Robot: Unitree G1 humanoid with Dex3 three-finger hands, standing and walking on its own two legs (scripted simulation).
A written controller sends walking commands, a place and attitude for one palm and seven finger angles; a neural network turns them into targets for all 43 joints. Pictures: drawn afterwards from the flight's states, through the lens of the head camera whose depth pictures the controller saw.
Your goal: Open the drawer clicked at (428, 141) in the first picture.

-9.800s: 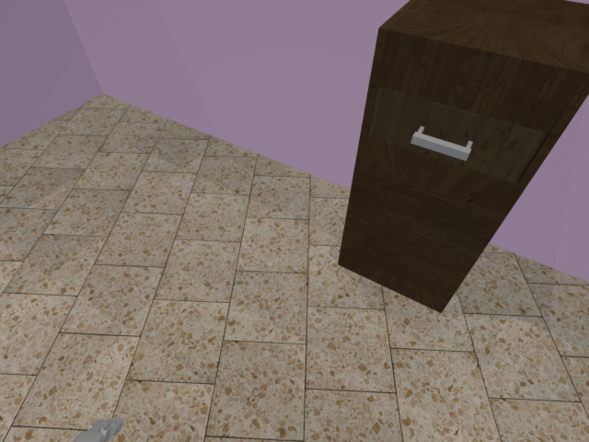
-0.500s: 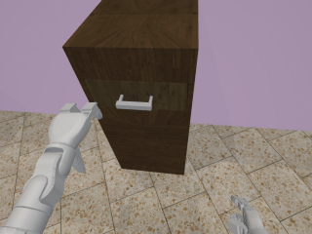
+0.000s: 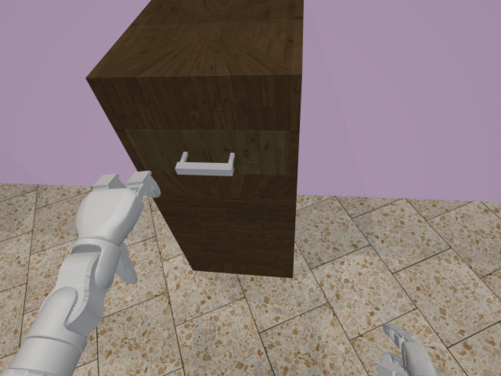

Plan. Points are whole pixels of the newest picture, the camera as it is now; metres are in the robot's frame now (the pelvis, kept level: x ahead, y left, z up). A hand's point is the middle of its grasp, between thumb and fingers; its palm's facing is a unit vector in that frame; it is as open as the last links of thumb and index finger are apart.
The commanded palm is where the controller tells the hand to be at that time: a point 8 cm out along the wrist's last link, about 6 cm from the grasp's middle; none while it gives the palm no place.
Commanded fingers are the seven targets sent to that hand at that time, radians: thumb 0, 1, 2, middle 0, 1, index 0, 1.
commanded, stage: move the hooked fingers above the handle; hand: left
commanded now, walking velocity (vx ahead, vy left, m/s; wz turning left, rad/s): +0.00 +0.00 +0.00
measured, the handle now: (206, 162) +0.57 +0.19 -0.04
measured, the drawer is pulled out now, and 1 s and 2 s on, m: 0.00 0.00 0.00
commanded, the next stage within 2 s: none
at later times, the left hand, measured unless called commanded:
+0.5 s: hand (162, 204) +0.37 +0.21 +0.05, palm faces -0.04 -0.04 -1.00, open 13.8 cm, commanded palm +0.36 +0.22 +0.11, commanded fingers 0.00 -0.50 0.30 -0.30 -1.20 -0.30 -1.20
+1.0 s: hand (187, 180) +0.45 +0.19 +0.03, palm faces -0.06 -0.02 -1.00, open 13.8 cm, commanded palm +0.44 +0.20 +0.09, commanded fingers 0.00 -0.50 0.30 -0.30 -1.20 -0.30 -1.20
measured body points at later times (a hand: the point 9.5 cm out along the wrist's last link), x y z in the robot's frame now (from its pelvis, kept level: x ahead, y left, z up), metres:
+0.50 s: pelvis +0.00 +0.00 +0.00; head +0.04 -0.03 +0.44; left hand +0.37 +0.21 +0.10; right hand +0.12 -0.26 -0.14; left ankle -0.01 +0.12 -0.74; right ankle -0.01 -0.11 -0.74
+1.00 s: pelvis +0.00 +0.01 -0.01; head +0.07 -0.02 +0.43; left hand +0.44 +0.19 +0.08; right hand +0.06 -0.26 -0.15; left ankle -0.01 +0.12 -0.74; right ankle -0.01 -0.11 -0.74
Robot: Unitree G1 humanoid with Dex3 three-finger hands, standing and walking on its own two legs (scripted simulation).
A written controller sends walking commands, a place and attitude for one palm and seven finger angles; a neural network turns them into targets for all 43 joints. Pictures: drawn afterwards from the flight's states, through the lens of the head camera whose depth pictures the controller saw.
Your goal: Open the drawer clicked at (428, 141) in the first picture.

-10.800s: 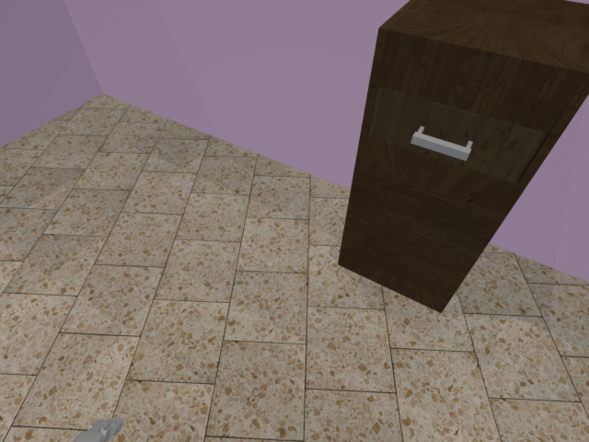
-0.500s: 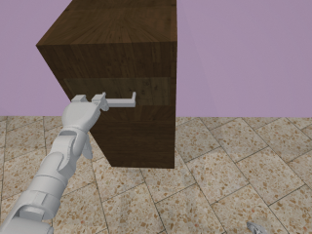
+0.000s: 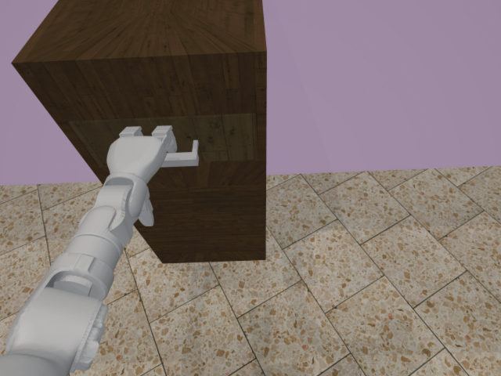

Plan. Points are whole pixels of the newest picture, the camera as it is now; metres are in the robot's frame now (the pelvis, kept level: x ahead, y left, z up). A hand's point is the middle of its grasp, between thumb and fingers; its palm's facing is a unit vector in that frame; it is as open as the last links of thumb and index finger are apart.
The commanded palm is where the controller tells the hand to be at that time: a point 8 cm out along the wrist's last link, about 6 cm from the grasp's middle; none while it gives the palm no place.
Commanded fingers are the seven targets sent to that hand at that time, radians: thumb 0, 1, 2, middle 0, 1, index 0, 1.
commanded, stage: move the hooked fingers above the handle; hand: left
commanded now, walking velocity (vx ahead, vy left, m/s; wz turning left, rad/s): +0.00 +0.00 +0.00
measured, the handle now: (167, 152) +0.56 +0.20 -0.03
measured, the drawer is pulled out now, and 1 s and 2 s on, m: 0.00 0.00 0.00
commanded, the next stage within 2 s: none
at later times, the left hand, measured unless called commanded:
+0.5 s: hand (173, 152) +0.51 +0.16 +0.03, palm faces -0.05 -0.03 -1.00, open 13.8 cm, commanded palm +0.49 +0.18 +0.08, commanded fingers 0.00 -0.50 0.30 -0.30 -1.20 -0.30 -1.20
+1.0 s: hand (168, 148) +0.51 +0.17 +0.04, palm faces +0.02 -0.02 -1.00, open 13.8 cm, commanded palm +0.49 +0.18 +0.08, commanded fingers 0.00 -0.50 0.30 -0.30 -1.20 -0.30 -1.20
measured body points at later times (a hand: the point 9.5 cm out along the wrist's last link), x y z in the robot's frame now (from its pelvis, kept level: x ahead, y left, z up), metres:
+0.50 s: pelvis +0.00 +0.00 -0.01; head +0.10 -0.01 +0.43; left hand +0.50 +0.16 +0.09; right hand -0.01 -0.28 -0.14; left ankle -0.02 +0.11 -0.72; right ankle -0.01 -0.12 -0.72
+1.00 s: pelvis +0.00 +0.00 -0.01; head +0.10 -0.01 +0.43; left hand +0.50 +0.17 +0.10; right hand +0.02 -0.28 -0.14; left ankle -0.02 +0.11 -0.72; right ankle -0.01 -0.12 -0.72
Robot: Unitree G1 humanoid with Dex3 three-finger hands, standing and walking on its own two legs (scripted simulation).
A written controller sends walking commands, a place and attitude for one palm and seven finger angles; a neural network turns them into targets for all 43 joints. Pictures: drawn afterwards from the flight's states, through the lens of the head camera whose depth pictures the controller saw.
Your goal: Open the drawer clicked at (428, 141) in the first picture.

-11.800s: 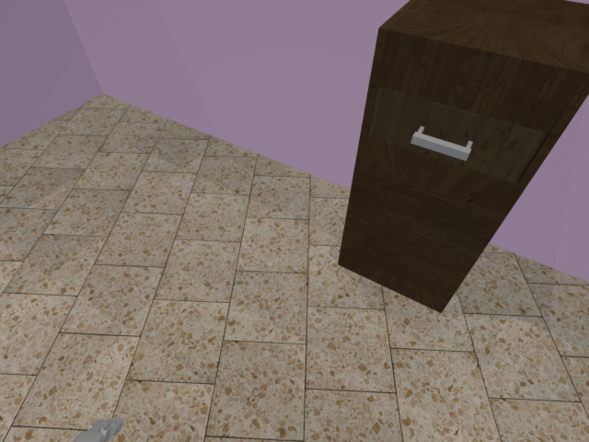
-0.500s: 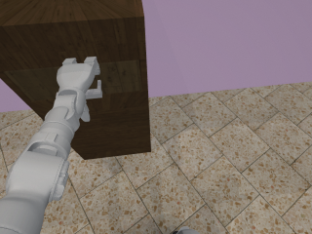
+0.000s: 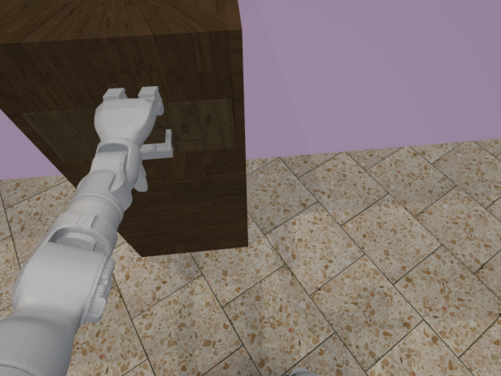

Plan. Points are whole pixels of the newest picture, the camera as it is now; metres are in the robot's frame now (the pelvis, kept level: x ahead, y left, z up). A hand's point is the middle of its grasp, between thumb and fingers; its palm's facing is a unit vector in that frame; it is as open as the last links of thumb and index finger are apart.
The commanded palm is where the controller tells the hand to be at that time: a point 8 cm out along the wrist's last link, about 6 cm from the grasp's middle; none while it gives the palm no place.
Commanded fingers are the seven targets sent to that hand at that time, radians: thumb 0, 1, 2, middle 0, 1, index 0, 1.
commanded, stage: move the hooked fingers above the handle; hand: left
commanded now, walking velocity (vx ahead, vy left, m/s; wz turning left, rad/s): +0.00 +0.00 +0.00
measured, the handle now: (138, 144) +0.56 +0.20 -0.02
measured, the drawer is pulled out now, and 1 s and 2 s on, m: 0.00 0.00 0.00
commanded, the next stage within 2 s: none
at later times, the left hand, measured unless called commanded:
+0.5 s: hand (123, 143) +0.51 +0.20 +0.04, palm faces -0.03 +0.02 -1.00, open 13.8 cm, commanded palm +0.48 +0.19 +0.09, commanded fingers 0.00 -0.50 0.30 -0.30 -1.20 -0.30 -1.20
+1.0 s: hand (111, 155) +0.49 +0.22 +0.03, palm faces -0.14 +0.02 -0.99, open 13.8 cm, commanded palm +0.48 +0.19 +0.09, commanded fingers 0.00 -0.50 0.30 -0.30 -1.20 -0.30 -1.20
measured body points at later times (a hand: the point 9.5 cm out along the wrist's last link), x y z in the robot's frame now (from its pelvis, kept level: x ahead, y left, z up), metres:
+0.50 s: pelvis +0.00 +0.00 +0.00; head +0.10 -0.02 +0.44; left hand +0.50 +0.20 +0.10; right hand -0.01 -0.27 -0.14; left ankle -0.02 +0.11 -0.71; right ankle -0.01 -0.12 -0.71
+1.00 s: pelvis +0.00 +0.00 +0.00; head +0.10 -0.02 +0.44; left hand +0.49 +0.22 +0.09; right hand +0.01 -0.27 -0.14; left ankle -0.02 +0.11 -0.71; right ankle -0.01 -0.12 -0.71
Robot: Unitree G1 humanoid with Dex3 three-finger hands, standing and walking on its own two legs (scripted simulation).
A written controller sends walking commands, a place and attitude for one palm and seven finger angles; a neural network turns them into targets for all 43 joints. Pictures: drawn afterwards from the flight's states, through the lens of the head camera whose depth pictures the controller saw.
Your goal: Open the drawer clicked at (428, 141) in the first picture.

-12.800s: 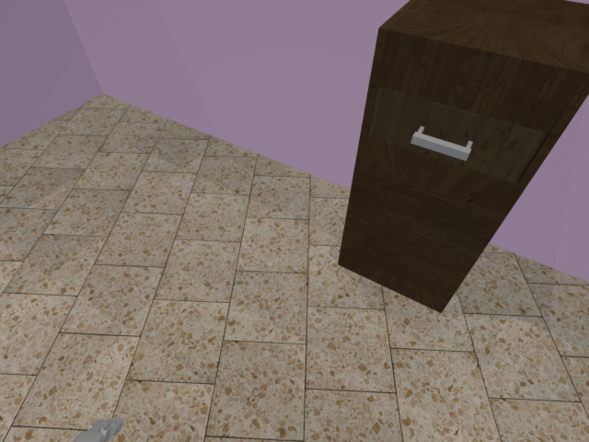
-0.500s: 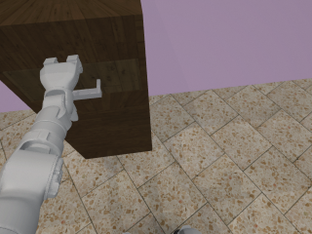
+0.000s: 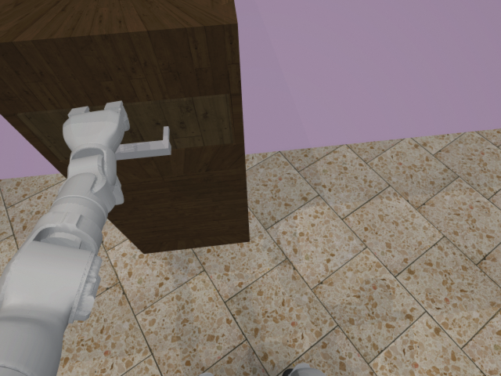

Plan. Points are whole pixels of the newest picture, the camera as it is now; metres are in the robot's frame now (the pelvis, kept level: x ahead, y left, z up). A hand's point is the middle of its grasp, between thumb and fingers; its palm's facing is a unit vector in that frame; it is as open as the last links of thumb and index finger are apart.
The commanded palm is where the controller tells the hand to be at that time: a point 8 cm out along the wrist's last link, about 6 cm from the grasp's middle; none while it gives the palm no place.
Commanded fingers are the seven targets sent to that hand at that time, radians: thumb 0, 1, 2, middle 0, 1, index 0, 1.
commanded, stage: move the hooked fingers above the handle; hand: left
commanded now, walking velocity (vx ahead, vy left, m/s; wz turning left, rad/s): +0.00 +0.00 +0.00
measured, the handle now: (136, 142) +0.56 +0.20 -0.02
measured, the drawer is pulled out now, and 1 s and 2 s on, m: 0.00 0.00 0.00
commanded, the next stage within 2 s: none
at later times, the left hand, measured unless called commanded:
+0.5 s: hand (113, 151) +0.48 +0.21 +0.04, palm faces -0.13 +0.00 -0.99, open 13.8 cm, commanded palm +0.48 +0.19 +0.09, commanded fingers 0.00 -0.50 0.30 -0.30 -1.20 -0.30 -1.20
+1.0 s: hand (122, 143) +0.50 +0.20 +0.04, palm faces -0.09 -0.01 -1.00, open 13.8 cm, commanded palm +0.48 +0.20 +0.09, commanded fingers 0.00 -0.50 0.30 -0.30 -1.20 -0.30 -1.20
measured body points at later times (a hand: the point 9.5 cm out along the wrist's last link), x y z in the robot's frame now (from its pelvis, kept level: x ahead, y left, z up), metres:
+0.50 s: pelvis -0.01 +0.00 +0.00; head +0.09 -0.03 +0.44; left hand +0.49 +0.21 +0.10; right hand +0.01 -0.26 -0.14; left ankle -0.02 +0.10 -0.72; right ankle -0.01 -0.12 -0.72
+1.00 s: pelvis +0.00 +0.00 +0.00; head +0.09 -0.03 +0.44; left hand +0.50 +0.20 +0.10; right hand +0.00 -0.27 -0.14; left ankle -0.02 +0.10 -0.72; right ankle -0.01 -0.12 -0.72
